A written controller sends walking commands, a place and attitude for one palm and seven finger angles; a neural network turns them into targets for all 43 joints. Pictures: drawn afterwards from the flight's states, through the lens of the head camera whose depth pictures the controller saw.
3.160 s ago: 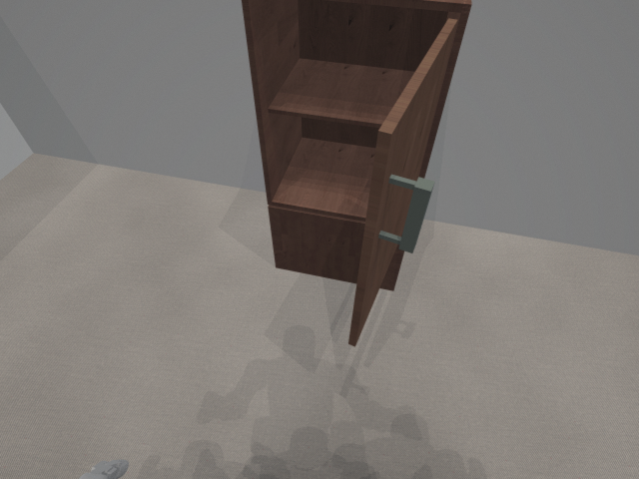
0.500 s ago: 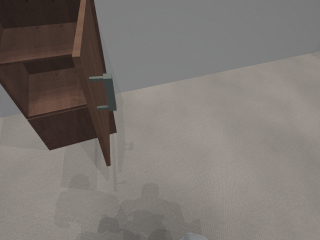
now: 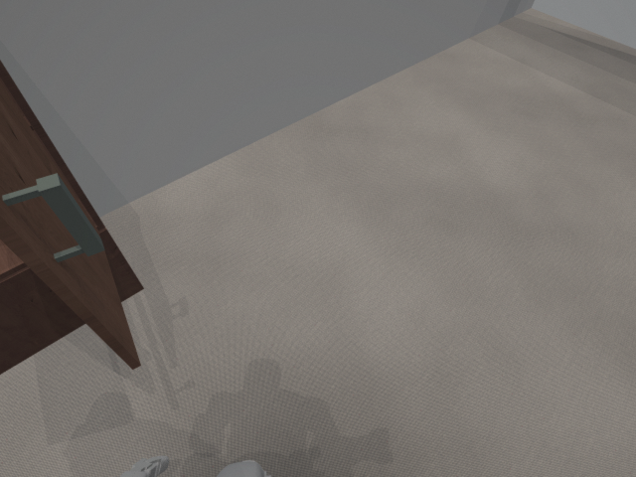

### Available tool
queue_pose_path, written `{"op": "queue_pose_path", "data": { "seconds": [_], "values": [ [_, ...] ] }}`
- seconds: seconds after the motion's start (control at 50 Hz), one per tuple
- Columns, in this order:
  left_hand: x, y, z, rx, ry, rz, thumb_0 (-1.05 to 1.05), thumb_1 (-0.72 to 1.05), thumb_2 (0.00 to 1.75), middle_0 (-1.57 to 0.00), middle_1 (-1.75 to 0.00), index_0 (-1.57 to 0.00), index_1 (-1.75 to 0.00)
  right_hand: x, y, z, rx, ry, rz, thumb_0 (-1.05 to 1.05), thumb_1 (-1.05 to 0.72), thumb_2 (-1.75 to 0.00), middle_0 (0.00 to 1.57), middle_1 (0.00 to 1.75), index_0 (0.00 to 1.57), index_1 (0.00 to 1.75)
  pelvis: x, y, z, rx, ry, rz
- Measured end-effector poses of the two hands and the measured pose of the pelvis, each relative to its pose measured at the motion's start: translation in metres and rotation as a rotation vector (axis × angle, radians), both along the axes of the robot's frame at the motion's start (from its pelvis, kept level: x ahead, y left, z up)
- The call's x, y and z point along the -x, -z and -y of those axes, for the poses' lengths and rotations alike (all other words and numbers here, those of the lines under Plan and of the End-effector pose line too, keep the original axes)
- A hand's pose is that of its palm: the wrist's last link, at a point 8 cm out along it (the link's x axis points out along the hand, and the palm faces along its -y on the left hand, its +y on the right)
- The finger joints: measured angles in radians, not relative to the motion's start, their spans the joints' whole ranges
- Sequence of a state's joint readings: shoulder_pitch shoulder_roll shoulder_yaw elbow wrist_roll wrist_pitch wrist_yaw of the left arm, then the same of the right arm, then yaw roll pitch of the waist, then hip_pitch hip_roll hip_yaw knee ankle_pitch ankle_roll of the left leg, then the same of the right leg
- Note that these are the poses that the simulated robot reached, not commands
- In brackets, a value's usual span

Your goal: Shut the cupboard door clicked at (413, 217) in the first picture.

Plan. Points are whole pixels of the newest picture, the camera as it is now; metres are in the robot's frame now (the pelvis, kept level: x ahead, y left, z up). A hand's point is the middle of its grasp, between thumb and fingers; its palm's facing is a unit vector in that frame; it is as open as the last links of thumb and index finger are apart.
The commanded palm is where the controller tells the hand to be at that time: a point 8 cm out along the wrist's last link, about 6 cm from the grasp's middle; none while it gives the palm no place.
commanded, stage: walk around to get in front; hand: left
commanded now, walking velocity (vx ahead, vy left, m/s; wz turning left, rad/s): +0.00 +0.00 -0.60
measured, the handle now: (57, 224) +0.41 +0.39 +0.04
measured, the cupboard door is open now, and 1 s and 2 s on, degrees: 79 79 79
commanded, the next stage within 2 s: none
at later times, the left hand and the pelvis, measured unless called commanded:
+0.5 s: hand (200, 471) +0.15 +0.17 -0.16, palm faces -0.31 -0.93 -0.21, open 7.4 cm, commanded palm none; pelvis -0.01 +0.01 +0.00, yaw -20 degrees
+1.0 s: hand (215, 425) +0.21 +0.17 -0.19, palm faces -0.48 -0.86 -0.16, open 7.4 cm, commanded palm none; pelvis +0.13 -0.01 -0.01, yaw -36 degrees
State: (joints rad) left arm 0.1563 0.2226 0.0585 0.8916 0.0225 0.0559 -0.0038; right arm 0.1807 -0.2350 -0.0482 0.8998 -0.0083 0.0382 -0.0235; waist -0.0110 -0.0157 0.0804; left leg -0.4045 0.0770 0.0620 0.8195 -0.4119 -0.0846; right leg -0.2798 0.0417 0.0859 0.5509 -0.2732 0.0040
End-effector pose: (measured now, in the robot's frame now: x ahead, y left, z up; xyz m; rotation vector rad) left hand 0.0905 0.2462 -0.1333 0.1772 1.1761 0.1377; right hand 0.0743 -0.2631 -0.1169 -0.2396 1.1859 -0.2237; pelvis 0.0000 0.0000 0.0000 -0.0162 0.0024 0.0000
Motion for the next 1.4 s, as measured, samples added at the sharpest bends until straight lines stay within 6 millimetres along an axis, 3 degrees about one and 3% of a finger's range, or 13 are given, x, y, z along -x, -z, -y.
{"op": "queue_pose_path", "data": {
  "seconds": [0.1,0.28,0.38,0.58,0.64,0.72,0.82,0.9,0.96,1.0,1.12,1.26,1.4],
  "values": [
    [-0.006,0.015,-0.023,0.02,0.025,-0.023,0.01,0.91,0.89,-0.21,-0.3,-0.2,-0.3,0.004,-0.008,-0.025,0.023,0.024,0.063,0.0,-0.91,-0.9,0.2,0.3,0.2,0.29,0.001,0.005,-0.021,0.005,0.069,0.001],
    [-0.016,0.001,-0.033,0.026,0.115,-0.08,0.01,0.91,0.89,-0.2,-0.3,-0.2,-0.3,0.05,-0.015,-0.052,-0.015,0.143,0.006,0.0,-0.91,-0.9,0.2,0.3,0.2,0.3,0.0,-0.012,-0.034,0.028,0.183,-0.003],
    [-0.031,-0.002,-0.016,0.018,0.198,-0.104,0.01,0.91,0.89,-0.2,-0.3,-0.2,-0.3,0.085,-0.006,-0.051,-0.046,0.246,-0.035,0.0,-0.91,-0.9,0.21,0.3,0.2,0.3,0.002,-0.012,-0.031,0.024,0.252,-0.005],
    [-0.081,-0.006,0.054,-0.017,0.375,0.03,0.01,0.91,0.89,-0.2,-0.3,-0.2,-0.3,0.162,0.032,-0.018,-0.105,0.425,-0.146,0.0,-0.91,-0.9,0.2,0.3,0.2,0.3,0.005,0.008,0.002,0.004,0.374,0.001],
    [-0.08,-0.013,0.062,-0.019,0.385,0.025,0.01,0.91,0.89,-0.2,-0.3,-0.2,-0.3,0.157,0.024,-0.008,-0.104,0.444,-0.137,0.0,-0.91,-0.9,0.2,0.3,0.2,0.29,-0.005,0.0,0.009,-0.001,0.408,0.006],
    [-0.077,-0.014,0.064,-0.018,0.411,-0.034,0.01,0.91,0.89,-0.2,-0.3,-0.2,-0.3,0.131,0.009,0.006,-0.08,0.464,-0.052,0.01,-0.91,-0.9,0.2,0.3,0.2,0.29,-0.021,-0.008,0.016,-0.008,0.448,0.005],
    [-0.079,-0.005,0.057,-0.011,0.423,-0.124,0.01,0.91,0.89,-0.21,-0.3,-0.2,-0.3,0.081,-0.003,0.018,-0.044,0.468,0.036,0.0,-0.91,-0.9,0.2,0.3,0.2,0.29,-0.051,-0.008,0.017,0.0,0.502,0.0],
    [-0.094,0.009,0.044,-0.007,0.42,-0.197,0.01,0.91,0.89,-0.21,-0.3,-0.2,-0.3,0.029,-0.01,0.021,-0.009,0.453,0.099,0.0,-0.91,-0.9,0.2,0.3,0.2,0.29,-0.085,-0.003,0.013,0.012,0.542,-0.004],
    [-0.119,0.026,0.034,-0.008,0.432,-0.247,0.01,0.91,0.89,-0.21,-0.3,-0.2,-0.3,-0.006,-0.011,0.02,0.037,0.455,0.155,0.0,-0.91,-0.9,0.2,0.3,0.2,0.29,-0.114,0.008,0.009,0.013,0.587,0.004],
    [-0.144,0.029,0.034,-0.015,0.467,-0.27,0.01,0.91,0.89,-0.21,-0.3,-0.2,-0.3,-0.016,-0.013,0.014,0.05,0.478,0.178,0.0,-0.91,-0.9,0.2,0.3,0.2,0.29,-0.129,0.009,0.008,0.02,0.629,0.014],
    [-0.247,0.01,0.07,0.004,0.589,-0.172,0.01,0.91,0.89,-0.2,-0.3,-0.2,-0.3,-0.003,-0.018,-0.024,-0.001,0.637,0.084,0.0,-0.91,-0.9,0.2,0.3,0.2,0.3,-0.173,-0.011,0.016,0.033,0.704,0.011],
    [-0.349,-0.004,0.152,0.036,0.724,-0.052,0.01,0.92,0.9,-0.2,-0.3,-0.19,-0.3,0.035,-0.011,-0.068,-0.087,0.836,-0.12,0.0,-0.93,-0.9,0.2,0.3,0.2,0.3,-0.22,-0.016,0.041,0.019,0.777,0.0],
    [-0.415,0.0,0.269,0.081,0.891,-0.015,0.01,0.92,0.9,-0.2,-0.3,-0.19,-0.3,0.049,-0.005,-0.112,-0.239,0.994,-0.31,0.0,-0.92,-0.9,0.2,0.3,0.2,0.29,-0.259,-0.008,0.087,0.01,0.838,-0.001]
  ]
}}
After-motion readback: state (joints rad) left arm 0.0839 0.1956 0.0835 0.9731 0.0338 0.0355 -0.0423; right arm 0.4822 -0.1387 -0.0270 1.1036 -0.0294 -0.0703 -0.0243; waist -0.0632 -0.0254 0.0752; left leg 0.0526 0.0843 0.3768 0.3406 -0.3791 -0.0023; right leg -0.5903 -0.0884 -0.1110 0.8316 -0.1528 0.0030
